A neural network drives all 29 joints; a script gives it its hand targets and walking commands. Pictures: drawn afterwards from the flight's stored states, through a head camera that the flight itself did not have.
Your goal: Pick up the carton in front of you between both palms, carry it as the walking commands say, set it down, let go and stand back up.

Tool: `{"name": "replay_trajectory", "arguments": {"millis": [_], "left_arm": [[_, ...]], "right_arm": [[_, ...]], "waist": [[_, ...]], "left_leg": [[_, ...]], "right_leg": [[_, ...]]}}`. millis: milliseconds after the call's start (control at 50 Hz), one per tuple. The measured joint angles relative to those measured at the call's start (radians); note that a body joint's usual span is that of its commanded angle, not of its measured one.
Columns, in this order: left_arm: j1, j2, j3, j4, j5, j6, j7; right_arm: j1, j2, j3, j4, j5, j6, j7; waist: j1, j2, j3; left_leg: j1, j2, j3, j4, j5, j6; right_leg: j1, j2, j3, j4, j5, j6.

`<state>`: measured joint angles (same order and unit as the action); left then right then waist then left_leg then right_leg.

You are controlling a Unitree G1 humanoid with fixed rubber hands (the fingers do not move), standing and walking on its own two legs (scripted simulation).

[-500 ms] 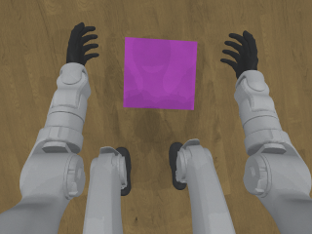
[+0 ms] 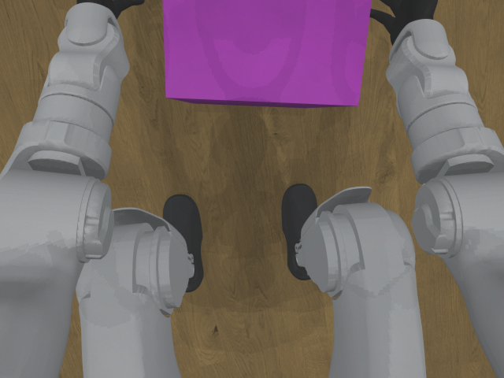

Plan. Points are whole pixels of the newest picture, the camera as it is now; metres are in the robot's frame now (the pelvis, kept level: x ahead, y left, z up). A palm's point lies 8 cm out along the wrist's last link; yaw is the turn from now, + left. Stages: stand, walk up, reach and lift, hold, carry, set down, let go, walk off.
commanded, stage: reach and lift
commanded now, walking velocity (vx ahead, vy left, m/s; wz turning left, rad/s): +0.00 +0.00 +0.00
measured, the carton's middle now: (258, 29) +0.53 -0.04 -0.25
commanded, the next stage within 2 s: none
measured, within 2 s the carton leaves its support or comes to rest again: leaves its support in 0.84 s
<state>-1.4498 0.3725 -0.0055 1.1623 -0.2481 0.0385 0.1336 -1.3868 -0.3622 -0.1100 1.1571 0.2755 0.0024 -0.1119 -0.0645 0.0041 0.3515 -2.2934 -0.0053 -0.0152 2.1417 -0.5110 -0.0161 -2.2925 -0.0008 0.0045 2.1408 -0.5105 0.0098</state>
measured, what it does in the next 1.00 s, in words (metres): stands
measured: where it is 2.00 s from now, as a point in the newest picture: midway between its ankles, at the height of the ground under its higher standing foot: (243, 253)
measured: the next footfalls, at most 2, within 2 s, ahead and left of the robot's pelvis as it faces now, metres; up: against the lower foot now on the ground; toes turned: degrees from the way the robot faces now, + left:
none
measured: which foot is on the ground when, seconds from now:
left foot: down 0.00-1.00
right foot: down 0.00-1.00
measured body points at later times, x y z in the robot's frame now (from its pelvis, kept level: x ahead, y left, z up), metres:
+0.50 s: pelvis +0.00 +0.00 +0.00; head +0.37 -0.01 +0.25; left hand +0.56 +0.11 -0.19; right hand +0.53 -0.20 -0.19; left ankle +0.13 +0.12 -0.34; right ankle +0.13 -0.12 -0.34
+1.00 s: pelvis +0.01 +0.00 +0.00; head +0.32 -0.02 +0.32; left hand +0.55 +0.11 -0.11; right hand +0.52 -0.20 -0.11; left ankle +0.12 +0.13 -0.34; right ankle +0.13 -0.12 -0.34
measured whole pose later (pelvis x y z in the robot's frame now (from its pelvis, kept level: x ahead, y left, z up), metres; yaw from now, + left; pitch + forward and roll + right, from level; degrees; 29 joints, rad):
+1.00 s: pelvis +0.01 +0.00 +0.00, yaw -1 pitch +37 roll +0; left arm -1.24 0.18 0.15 0.93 -0.12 0.21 0.18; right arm -1.18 -0.21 -0.18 0.88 0.15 0.22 -0.18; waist -0.05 0.02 0.12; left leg -2.25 -0.06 -0.04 2.17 -0.55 -0.05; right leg -2.27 0.04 0.03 2.16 -0.53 0.03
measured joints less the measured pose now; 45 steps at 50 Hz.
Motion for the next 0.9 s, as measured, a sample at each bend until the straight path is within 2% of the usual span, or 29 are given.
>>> {"name": "replay_trajectory", "arguments": {"millis": [160,340,480,520,620,740,820,900], "left_arm": [[0.019,0.001,-0.052,-0.052,-0.049,-0.014,0.015],[0.066,-0.049,0.019,-0.004,0.020,-0.028,0.002],[0.020,-0.075,-0.017,0.006,0.004,-0.040,0.008],[0.002,-0.091,-0.014,0.012,0.009,-0.043,0.028],[-0.029,-0.099,-0.011,0.043,0.012,-0.049,0.055],[-0.060,-0.109,0.062,0.064,0.080,0.011,0.044],[-0.014,-0.118,0.062,-0.005,0.076,0.053,0.054],[0.051,-0.122,0.049,-0.090,0.061,0.113,0.057]], "right_arm": [[0.038,-0.016,0.055,-0.054,0.047,-0.018,-0.012],[0.050,0.030,0.029,-0.002,-0.002,-0.018,-0.001],[0.011,0.051,0.066,0.001,0.012,-0.029,-0.006],[-0.006,0.062,0.055,0.008,0.006,-0.035,-0.033],[-0.034,0.059,0.069,0.039,0.022,-0.043,-0.053],[-0.065,0.055,0.032,0.051,-0.022,0.027,-0.044],[-0.025,0.058,0.034,-0.026,-0.024,0.083,-0.058],[0.058,0.072,0.036,-0.140,-0.027,0.154,-0.079]], "waist": [[0.006,0.001,0.013],[0.001,0.008,-0.063],[0.006,0.004,-0.035],[0.005,0.005,-0.023],[0.005,0.005,-0.010],[0.004,0.011,-0.010],[0.005,0.013,-0.020],[0.007,0.016,-0.074]], "left_leg": [[-0.001,-0.007,-0.004,0.050,-0.028,-0.011],[0.004,0.001,-0.006,0.024,-0.037,-0.010],[0.006,0.002,-0.002,0.009,-0.021,-0.006],[0.008,0.000,-0.001,0.006,-0.016,-0.006],[0.009,-0.002,-0.002,0.003,-0.007,-0.002],[-0.004,-0.007,0.000,0.036,-0.005,0.001],[-0.009,-0.012,0.002,0.059,-0.009,0.000],[0.000,-0.028,-0.005,0.060,-0.021,-0.017]], "right_leg": [[-0.003,-0.006,-0.003,0.057,-0.033,-0.009],[-0.001,0.002,-0.005,0.026,-0.034,-0.008],[0.000,0.004,-0.001,0.011,-0.017,-0.006],[0.003,0.002,-0.001,0.009,-0.015,-0.005],[0.007,0.001,-0.001,0.005,-0.007,-0.004],[-0.004,0.002,0.003,0.036,-0.005,0.000],[-0.010,0.004,0.008,0.061,-0.011,0.003],[-0.006,0.013,0.015,0.061,-0.016,0.009]]}}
